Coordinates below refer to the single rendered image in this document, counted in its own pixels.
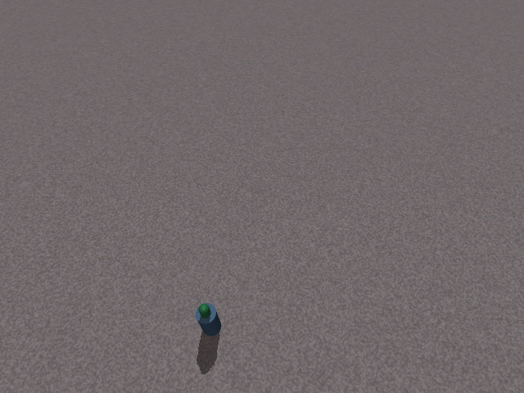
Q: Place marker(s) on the bottle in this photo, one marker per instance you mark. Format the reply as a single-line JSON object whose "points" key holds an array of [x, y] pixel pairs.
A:
{"points": [[207, 317]]}

